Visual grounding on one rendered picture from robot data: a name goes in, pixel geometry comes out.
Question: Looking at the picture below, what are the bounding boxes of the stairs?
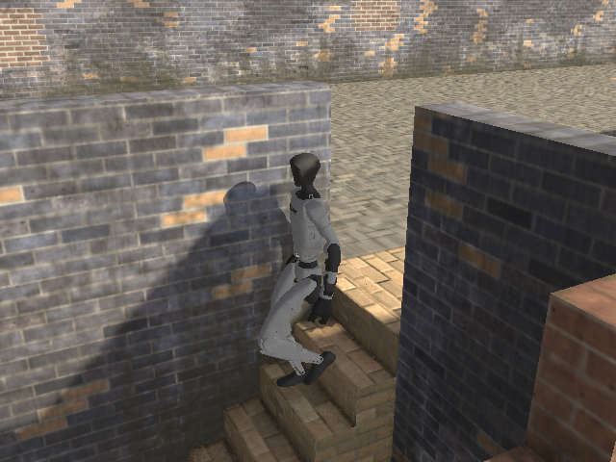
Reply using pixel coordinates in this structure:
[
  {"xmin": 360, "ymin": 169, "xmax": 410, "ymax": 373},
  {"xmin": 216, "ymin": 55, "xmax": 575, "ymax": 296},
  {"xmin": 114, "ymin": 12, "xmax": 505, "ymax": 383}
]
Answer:
[{"xmin": 188, "ymin": 286, "xmax": 399, "ymax": 462}]

